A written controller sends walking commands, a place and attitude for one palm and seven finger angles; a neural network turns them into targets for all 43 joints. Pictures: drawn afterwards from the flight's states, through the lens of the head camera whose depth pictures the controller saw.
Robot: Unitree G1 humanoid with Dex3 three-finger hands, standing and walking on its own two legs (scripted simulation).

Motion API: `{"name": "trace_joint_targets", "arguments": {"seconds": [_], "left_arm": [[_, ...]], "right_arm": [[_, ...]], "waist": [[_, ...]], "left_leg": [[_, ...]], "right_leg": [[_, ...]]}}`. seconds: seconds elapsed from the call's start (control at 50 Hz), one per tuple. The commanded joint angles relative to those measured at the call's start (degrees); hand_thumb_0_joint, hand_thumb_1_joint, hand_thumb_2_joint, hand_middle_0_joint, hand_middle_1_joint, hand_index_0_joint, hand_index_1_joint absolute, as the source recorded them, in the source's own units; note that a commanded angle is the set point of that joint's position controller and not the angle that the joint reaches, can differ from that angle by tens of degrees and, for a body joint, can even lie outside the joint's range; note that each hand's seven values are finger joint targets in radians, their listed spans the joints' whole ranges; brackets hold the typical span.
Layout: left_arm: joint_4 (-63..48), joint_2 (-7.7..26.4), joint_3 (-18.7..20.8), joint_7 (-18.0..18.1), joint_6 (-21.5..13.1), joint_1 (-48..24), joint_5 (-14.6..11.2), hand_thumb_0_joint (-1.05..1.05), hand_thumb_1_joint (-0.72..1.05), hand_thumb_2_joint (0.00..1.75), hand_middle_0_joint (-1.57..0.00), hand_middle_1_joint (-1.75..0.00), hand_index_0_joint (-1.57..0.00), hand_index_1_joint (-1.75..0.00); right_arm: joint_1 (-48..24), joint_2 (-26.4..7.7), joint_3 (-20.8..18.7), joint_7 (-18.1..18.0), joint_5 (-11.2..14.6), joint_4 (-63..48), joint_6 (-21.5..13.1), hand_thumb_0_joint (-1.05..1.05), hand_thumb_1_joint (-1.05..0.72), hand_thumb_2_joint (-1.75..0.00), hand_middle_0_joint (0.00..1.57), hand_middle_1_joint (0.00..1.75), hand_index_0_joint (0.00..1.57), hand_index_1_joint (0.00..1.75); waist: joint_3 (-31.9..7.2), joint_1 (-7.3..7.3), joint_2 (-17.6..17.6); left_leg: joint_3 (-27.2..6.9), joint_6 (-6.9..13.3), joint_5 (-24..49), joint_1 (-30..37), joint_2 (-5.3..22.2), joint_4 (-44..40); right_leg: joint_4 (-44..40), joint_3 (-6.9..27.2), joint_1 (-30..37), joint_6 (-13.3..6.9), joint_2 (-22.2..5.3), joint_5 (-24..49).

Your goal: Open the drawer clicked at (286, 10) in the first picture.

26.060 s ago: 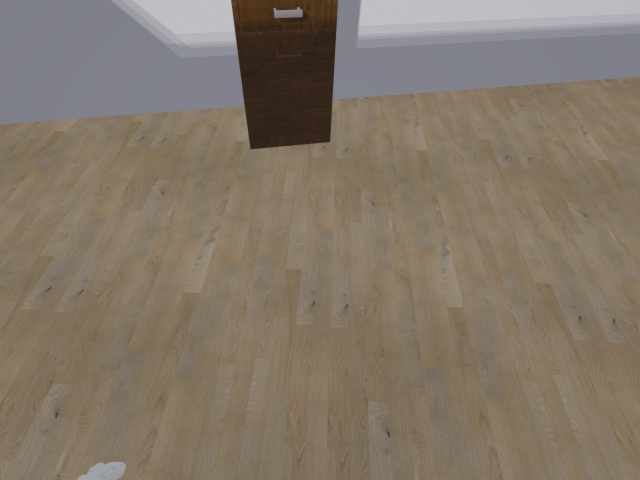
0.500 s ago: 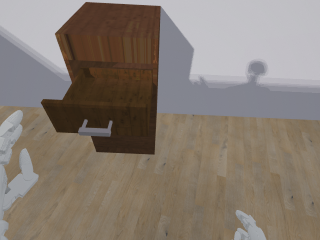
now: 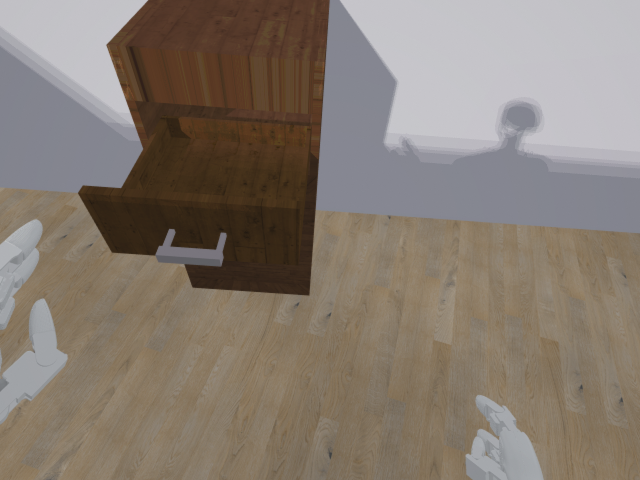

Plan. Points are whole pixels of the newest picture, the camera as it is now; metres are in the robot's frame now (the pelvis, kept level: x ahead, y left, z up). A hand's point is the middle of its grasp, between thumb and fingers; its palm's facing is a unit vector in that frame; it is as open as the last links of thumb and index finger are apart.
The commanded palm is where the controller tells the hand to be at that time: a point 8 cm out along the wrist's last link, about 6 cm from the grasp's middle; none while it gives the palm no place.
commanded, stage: stop stepping back and stand still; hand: left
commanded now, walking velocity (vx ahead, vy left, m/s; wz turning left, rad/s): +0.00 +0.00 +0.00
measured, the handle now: (193, 246) +0.51 +0.26 -0.10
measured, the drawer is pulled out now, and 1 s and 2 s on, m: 0.30 0.30 0.30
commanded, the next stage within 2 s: let the arm hang, fingers relaxed in 0.22 s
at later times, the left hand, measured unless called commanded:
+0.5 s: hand (136, 460) +0.16 +0.24 -0.09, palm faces +0.06 -0.93 -0.36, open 7.4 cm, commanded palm none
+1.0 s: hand out of the picture -0.05 +0.18 -0.17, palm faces +0.01 -0.97 -0.23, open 7.3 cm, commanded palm none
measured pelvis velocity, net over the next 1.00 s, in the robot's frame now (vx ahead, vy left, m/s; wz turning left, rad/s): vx -0.01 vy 0.00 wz -0.02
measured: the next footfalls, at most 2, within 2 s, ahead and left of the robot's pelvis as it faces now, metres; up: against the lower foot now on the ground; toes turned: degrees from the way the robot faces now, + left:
none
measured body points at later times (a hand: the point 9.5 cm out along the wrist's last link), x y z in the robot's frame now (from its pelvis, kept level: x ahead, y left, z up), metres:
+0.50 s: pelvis +0.00 +0.01 -0.01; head +0.01 +0.00 +0.44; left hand +0.16 +0.29 -0.07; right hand +0.14 -0.24 -0.13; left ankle -0.01 +0.10 -0.74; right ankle +0.02 -0.10 -0.74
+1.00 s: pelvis -0.01 +0.00 +0.00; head +0.02 -0.02 +0.45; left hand -0.05 +0.23 -0.15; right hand -0.06 -0.20 -0.16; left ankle -0.01 +0.10 -0.74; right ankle +0.02 -0.10 -0.74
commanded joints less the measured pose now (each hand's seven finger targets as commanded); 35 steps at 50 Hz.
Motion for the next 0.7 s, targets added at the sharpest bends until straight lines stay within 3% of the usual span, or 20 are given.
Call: {"name": "trace_joint_targets", "arguments": {"seconds": [0.0, 0.04, 0.1, 0.28, 0.3, 0.32, 0.34, 0.36, 0.4, 0.42, 0.46, 0.54, 0.64, 0.68], "left_arm": [[-11.5, 6.7, 5.9, 1.0, -3.6, 0.9, -0.4, 0.0, 0.9, 0.9, -0.2, -0.3, -0.2, -0.3], [-11.8, 6.8, 5.7, 0.9, -3.3, 0.3, -0.6, 0.0, 0.9, 0.9, -0.2, -0.3, -0.2, -0.3], [-10.0, 6.6, 5.8, 0.8, -3.0, 0.1, -0.7, 0.0, 0.9, 0.9, -0.2, -0.3, -0.2, -0.3], [-11.7, 6.9, 5.8, 0.7, -2.7, -0.1, -0.9, 0.0, 0.9, 0.9, -0.2, -0.3, -0.2, -0.3], [37.5, 0.2, -15.5, -6.4, 5.2, -10.4, 4.9, 0.0, 0.9, 0.9, -0.2, -0.3, -0.2, -0.3], [40.2, -2.2, -13.7, -7.5, 9.7, -9.4, 5.1, 0.0, 0.9, 0.9, -0.2, -0.3, -0.2, -0.3], [41.8, -3.1, -14.1, -7.7, 10.7, -10.7, 4.5, 0.0, 0.9, 0.9, -0.2, -0.3, -0.2, -0.3], [44.3, -3.3, -14.4, -7.8, 10.9, -12.2, 4.4, 0.0, 0.9, 0.9, -0.2, -0.3, -0.2, -0.3], [51.3, -2.3, -15.1, -7.8, 11.5, -16.0, 4.6, 0.0, 0.9, 0.9, -0.2, -0.3, -0.2, -0.3], [55.5, -1.7, -15.3, -7.8, 11.6, -18.1, 4.6, 0.0, 0.9, 0.9, -0.2, -0.3, -0.2, -0.3], [63.6, -1.3, -16.1, -7.6, 12.3, -20.9, 4.3, 0.0, 0.9, 0.9, -0.2, -0.3, -0.2, -0.3], [77.9, -2.2, -17.9, -7.5, 12.7, -22.3, 3.5, 0.0, 0.9, 0.9, -0.2, -0.3, -0.2, -0.3], [88.8, -4.0, -18.3, -7.5, 11.9, -20.1, 3.1, 0.0, 0.9, 0.9, -0.2, -0.3, -0.2, -0.3], [91.4, -4.2, -18.6, -7.5, 11.8, -19.7, 2.9, 0.0, 0.9, 0.9, -0.2, -0.3, -0.2, -0.3]], "right_arm": [[-4.9, -6.8, -2.2, 0.0, 0.3, -8.8, -2.6, 0.0, -0.9, -0.9, 0.2, 0.3, 0.2, 0.3], [-5.4, -6.9, -2.1, 0.0, 0.4, -9.0, -2.2, 0.0, -0.9, -0.9, 0.2, 0.3, 0.2, 0.3], [-5.6, -6.7, -1.9, 0.1, 0.3, -9.2, -1.7, 0.0, -0.9, -0.9, 0.2, 0.3, 0.2, 0.3], [-5.9, -6.5, -1.7, 0.0, 0.2, -9.9, -1.2, 0.0, -0.9, -0.9, 0.2, 0.3, 0.2, 0.3], [-6.8, -16.0, -5.2, 4.9, 0.8, 5.1, -4.8, 0.0, -0.9, -0.9, 0.2, 0.3, 0.2, 0.3], [-0.7, -12.7, -5.6, 4.6, -0.3, 7.1, -2.1, 0.0, -0.9, -0.9, 0.2, 0.3, 0.2, 0.3], [1.3, -11.4, -4.5, 4.3, -0.3, 6.1, -0.2, 0.0, -0.9, -0.9, 0.2, 0.3, 0.2, 0.3], [0.8, -10.6, -3.7, 4.1, -0.4, 5.5, 0.9, 0.0, -0.9, -0.9, 0.2, 0.3, 0.2, 0.3], [0.0, -10.4, -2.9, 3.7, -1.1, 6.0, 2.2, 0.0, -0.9, -0.9, 0.2, 0.3, 0.2, 0.3], [-0.3, -10.6, -3.1, 3.7, -1.3, 6.7, 2.7, 0.0, -0.9, -0.9, 0.2, 0.3, 0.2, 0.3], [-0.9, -9.8, -2.4, 3.3, -1.7, 8.7, 4.0, 0.0, -0.9, -0.9, 0.2, 0.3, 0.2, 0.3], [0.1, -7.4, -0.7, 2.9, -1.6, 14.3, 5.1, 0.0, -0.9, -0.9, 0.2, 0.3, 0.2, 0.3], [4.9, -5.0, -0.4, 2.3, -1.4, 20.6, 5.6, 0.0, -0.9, -0.9, 0.2, 0.3, 0.2, 0.3], [6.7, -4.2, -0.4, 2.2, -1.3, 22.6, 5.8, 0.0, -0.9, -0.9, 0.2, 0.3, 0.2, 0.3]], "waist": [[-7.0, -0.22, 5.6], [-6.7, -0.4, 5.1], [-5.5, -0.35, 4.3], [-7.2, -0.1, 5.1], [-0.5, -2.62, 4.6], [-6.9, -1.84, 3.3], [-9.3, -1.35, 1.4], [-8.8, -0.69, -0.8], [-6.6, 0.09, -7.3], [-6.1, 0.13, -6.8], [-3.0, 0.64, -2.0], [0.0, 1.28, 6.4], [-0.5, 0.91, 9.7], [-0.2, 0.87, 8.3]], "left_leg": [[-5.9, -0.1, 12.2, -2.1, 6.6, -5.2], [-5.5, -0.4, 13.6, -1.7, 6.3, -4.8], [-5.4, -0.3, 10.0, -2.7, 5.9, -5.6], [-5.3, -0.7, 13.7, -1.4, 5.9, -5.5], [-6.0, -0.3, 19.8, -3.2, 6.0, 2.9], [-5.1, -1.2, 25.3, 2.0, 7.1, 2.5], [-6.8, 0.5, 25.6, 1.4, 7.7, 2.9], [-7.7, 1.6, 24.1, 0.1, 7.7, 2.7], [-8.0, 1.9, 17.6, -2.8, 6.5, 2.3], [-7.6, 1.5, 15.6, -1.9, 5.7, 1.8], [-7.1, 1.2, 13.3, -2.9, 5.1, -0.9], [-7.7, 1.1, 5.9, -3.7, 6.0, -6.8], [-6.3, 0.7, 1.8, -0.5, 5.7, -7.7], [-6.1, 0.6, 0.5, -0.5, 5.5, -8.0]], "right_leg": [[-1.2, 5.5, 8.6, 0.9, -5.0, 12.6], [-1.6, 5.6, 8.3, 0.8, -5.1, 14.4], [-2.8, 6.0, 7.5, 0.9, -5.1, 11.7], [-2.0, 4.8, 8.5, 1.0, -4.7, 13.8], [6.0, 2.0, -3.3, -0.2, -7.0, 15.6], [4.1, 4.5, -3.5, -0.2, -6.6, 14.1], [5.7, 3.4, -2.1, -0.3, -5.6, 10.5], [6.1, 3.4, -1.6, -0.3, -5.0, 9.1], [3.9, 5.7, 1.2, -0.9, -6.0, 10.0], [3.5, 6.8, 0.7, -2.0, -6.8, 10.6], [1.8, 8.2, 2.5, -1.8, -7.1, 11.5], [-2.6, 8.1, 4.6, -0.9, -5.7, 1.6], [-7.0, 8.5, 5.0, -1.6, -6.2, 0.0], [-7.8, 8.5, 5.1, -1.8, -6.3, -1.0]]}}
